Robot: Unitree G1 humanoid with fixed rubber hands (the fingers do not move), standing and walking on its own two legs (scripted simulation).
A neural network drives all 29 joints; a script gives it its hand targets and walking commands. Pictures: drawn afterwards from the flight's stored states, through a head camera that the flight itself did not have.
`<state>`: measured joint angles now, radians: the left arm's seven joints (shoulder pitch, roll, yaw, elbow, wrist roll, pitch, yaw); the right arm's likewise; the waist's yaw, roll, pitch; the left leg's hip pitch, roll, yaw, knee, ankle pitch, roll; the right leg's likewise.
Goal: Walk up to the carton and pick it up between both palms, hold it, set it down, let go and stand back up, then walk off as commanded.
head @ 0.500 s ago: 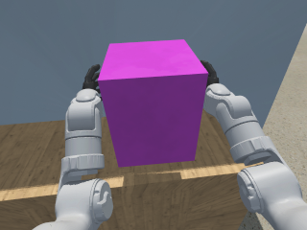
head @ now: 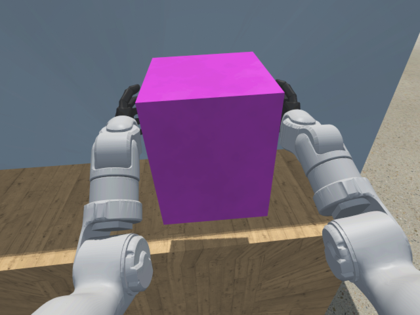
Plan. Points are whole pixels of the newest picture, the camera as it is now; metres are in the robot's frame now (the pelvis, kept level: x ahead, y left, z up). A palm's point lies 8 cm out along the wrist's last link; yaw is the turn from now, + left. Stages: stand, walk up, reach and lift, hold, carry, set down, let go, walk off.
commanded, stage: hold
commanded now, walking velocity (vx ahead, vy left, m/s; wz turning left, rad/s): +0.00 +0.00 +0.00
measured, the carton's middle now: (209, 136) +0.39 +0.00 +0.22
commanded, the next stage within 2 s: none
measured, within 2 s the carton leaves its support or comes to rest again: neither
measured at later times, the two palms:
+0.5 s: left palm (130, 126) +0.38 +0.14 +0.26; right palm (288, 120) +0.38 -0.15 +0.26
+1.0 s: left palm (127, 125) +0.37 +0.15 +0.26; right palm (287, 118) +0.37 -0.14 +0.26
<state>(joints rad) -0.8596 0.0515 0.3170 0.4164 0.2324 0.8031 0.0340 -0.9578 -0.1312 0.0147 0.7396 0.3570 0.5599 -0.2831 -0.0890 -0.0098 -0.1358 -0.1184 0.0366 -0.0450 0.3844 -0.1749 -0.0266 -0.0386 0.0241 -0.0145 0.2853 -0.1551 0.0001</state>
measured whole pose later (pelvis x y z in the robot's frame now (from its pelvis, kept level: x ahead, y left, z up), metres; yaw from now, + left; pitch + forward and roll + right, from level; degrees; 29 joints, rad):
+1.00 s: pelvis +0.01 +0.00 +0.00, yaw +0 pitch -6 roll -2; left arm -0.83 0.03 0.33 0.34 0.23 0.83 0.04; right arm -0.93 -0.14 0.04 0.68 0.39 0.59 -0.30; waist -0.09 0.00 -0.13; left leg -0.10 0.03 -0.06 0.40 -0.20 -0.02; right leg -0.01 0.03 0.00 0.28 -0.17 0.00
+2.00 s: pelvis +0.01 +0.00 +0.00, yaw +0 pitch -5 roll -2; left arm -0.83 0.04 0.31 0.38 0.21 0.81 0.06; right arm -0.94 -0.16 0.06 0.71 0.39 0.58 -0.29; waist -0.09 0.01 -0.15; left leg -0.12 0.03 -0.07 0.40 -0.20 -0.03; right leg -0.03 0.03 0.01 0.28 -0.17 0.00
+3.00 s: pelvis +0.00 +0.00 +0.00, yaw +0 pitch -4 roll -2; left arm -0.87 0.05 0.32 0.45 0.21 0.79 0.06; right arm -0.98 -0.15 0.04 0.77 0.38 0.57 -0.28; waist -0.08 0.00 -0.16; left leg -0.14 0.03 -0.07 0.39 -0.18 -0.03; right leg -0.05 0.04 0.02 0.28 -0.16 0.00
